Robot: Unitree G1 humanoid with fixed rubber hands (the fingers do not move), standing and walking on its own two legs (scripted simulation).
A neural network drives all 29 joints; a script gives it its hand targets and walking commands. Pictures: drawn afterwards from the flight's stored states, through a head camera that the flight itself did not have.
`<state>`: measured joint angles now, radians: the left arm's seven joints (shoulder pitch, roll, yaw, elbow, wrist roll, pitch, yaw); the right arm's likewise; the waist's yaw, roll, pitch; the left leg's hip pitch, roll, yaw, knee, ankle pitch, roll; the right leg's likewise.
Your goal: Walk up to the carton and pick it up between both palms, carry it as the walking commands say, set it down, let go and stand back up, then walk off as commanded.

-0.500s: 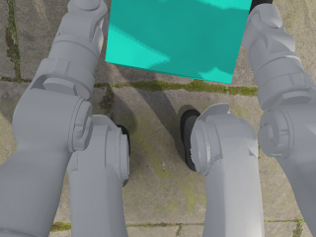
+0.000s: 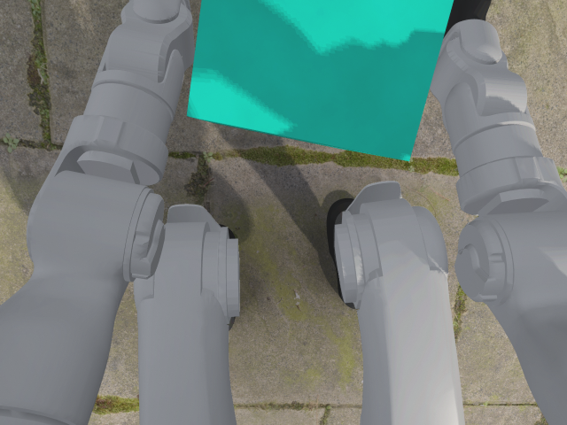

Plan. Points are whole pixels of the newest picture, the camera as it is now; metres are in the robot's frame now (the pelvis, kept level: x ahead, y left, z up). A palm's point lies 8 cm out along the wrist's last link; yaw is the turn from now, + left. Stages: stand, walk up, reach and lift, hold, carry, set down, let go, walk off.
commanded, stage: reach and lift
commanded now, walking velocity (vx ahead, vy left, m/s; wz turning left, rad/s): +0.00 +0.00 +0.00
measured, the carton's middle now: (304, 54) +0.49 -0.05 -0.21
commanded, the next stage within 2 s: none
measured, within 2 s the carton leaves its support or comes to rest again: neither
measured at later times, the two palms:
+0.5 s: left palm out of the picture +0.55 +0.08 -0.11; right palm (493, 2) +0.50 -0.22 -0.11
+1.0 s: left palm out of the picture +0.53 +0.09 -0.04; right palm out of the picture +0.49 -0.21 -0.03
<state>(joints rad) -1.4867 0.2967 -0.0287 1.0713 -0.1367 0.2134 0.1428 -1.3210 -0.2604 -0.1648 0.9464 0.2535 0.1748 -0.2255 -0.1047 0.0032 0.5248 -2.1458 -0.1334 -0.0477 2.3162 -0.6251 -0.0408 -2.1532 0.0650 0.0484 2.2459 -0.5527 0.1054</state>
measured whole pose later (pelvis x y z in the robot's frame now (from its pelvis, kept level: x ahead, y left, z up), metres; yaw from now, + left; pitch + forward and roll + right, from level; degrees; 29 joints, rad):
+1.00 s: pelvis -0.03 +0.00 +0.08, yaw +1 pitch +24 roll -2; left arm -1.39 0.20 0.21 0.71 -0.03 0.40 0.12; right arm -1.27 -0.14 -0.41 0.53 0.02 0.44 -0.16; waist -0.09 0.04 0.53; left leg -1.92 -0.15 -0.07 2.04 -0.54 -0.05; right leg -1.93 0.09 0.08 1.98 -0.48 0.11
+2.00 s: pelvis -0.04 +0.00 +0.18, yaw +0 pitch +16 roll -1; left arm -1.22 0.16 0.20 0.62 -0.02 0.47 0.12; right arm -1.12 -0.09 -0.39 0.45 -0.03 0.52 -0.15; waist -0.09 0.03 0.52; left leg -1.52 -0.15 -0.09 1.71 -0.48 -0.04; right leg -1.53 0.10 0.11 1.65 -0.42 0.11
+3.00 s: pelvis -0.02 +0.01 +0.30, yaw +0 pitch +6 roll -1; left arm -0.96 0.10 0.18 0.59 0.00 0.43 0.10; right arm -0.89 -0.01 -0.36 0.39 -0.08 0.51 -0.14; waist -0.11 0.02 0.52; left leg -0.95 -0.13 -0.12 1.25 -0.39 -0.02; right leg -0.96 0.08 0.13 1.19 -0.33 0.09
